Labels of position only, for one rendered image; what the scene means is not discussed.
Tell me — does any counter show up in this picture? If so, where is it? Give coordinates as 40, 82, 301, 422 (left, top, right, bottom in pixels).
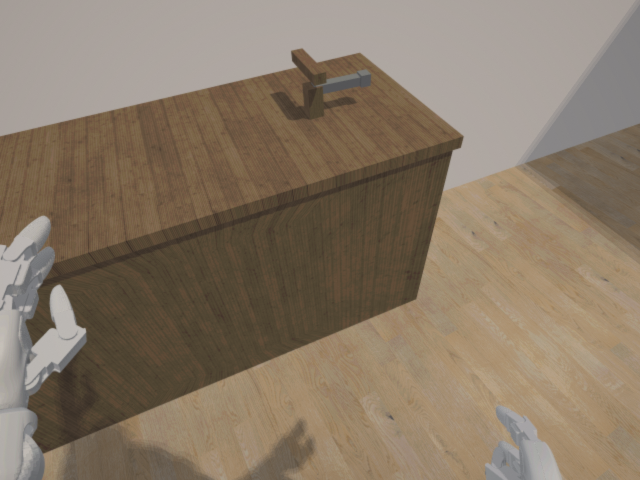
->
0, 48, 464, 453

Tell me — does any tap lever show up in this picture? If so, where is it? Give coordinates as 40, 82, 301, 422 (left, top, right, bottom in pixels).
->
311, 69, 371, 94

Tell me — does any left robot hand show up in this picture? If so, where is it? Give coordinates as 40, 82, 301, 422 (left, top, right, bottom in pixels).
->
0, 216, 87, 410

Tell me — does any robot left forearm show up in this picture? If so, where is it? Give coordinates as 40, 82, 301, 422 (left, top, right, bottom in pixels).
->
0, 407, 45, 480

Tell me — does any right robot hand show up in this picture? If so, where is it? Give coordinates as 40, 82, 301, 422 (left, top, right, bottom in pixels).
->
485, 405, 562, 480

